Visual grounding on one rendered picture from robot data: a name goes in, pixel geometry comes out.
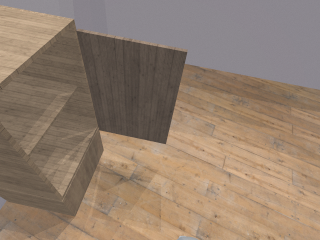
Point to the cupboard door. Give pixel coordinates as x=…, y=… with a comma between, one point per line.
x=133, y=84

